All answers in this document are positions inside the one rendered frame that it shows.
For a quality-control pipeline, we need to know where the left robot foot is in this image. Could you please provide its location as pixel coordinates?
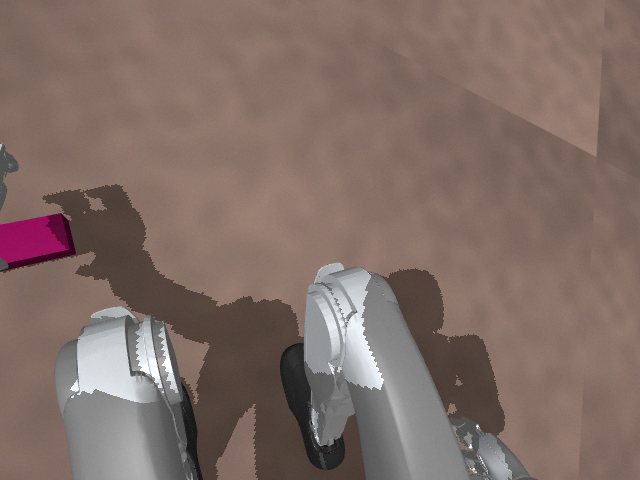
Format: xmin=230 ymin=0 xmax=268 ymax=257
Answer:
xmin=180 ymin=383 xmax=203 ymax=480

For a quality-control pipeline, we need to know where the right robot hand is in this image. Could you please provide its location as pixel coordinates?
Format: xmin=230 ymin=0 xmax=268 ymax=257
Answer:
xmin=449 ymin=417 xmax=531 ymax=480

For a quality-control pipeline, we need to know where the left robot hand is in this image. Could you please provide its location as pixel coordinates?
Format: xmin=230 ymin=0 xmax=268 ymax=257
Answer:
xmin=0 ymin=144 xmax=19 ymax=270

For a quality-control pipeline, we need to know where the right robot foot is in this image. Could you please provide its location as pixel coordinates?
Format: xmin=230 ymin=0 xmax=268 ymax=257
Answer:
xmin=280 ymin=343 xmax=345 ymax=470

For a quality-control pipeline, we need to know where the small box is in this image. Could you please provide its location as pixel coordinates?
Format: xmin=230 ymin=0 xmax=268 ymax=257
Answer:
xmin=0 ymin=213 xmax=76 ymax=271

